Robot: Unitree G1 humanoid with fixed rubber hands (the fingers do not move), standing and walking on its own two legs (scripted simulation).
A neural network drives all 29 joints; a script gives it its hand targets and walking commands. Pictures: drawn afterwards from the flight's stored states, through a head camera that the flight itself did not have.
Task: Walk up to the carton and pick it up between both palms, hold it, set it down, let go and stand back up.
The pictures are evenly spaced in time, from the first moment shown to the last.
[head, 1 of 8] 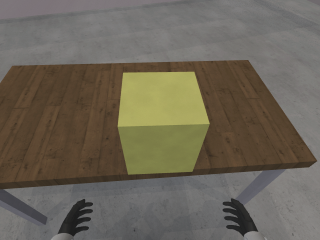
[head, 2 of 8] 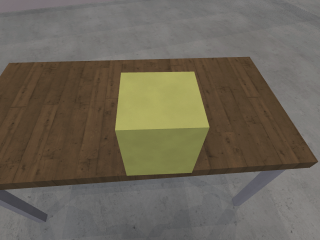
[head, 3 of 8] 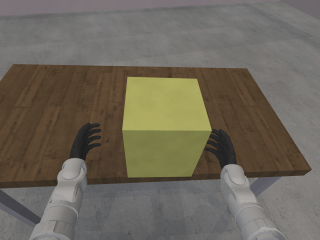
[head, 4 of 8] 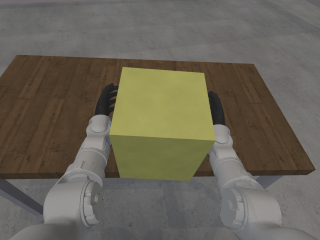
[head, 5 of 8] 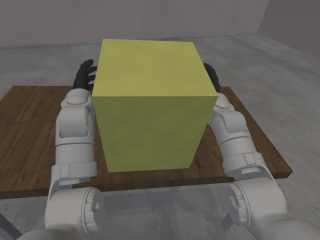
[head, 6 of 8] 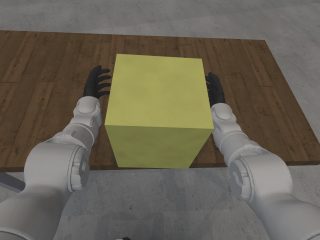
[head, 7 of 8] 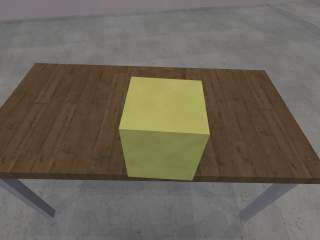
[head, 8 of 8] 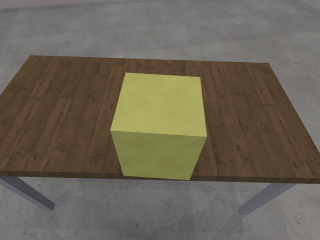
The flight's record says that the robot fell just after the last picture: no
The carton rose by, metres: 0.20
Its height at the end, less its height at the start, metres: +0.00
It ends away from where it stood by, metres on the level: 0.03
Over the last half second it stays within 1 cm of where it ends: yes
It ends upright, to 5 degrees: yes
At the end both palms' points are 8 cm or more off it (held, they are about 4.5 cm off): yes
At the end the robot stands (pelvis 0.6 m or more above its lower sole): yes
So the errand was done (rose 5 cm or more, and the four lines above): yes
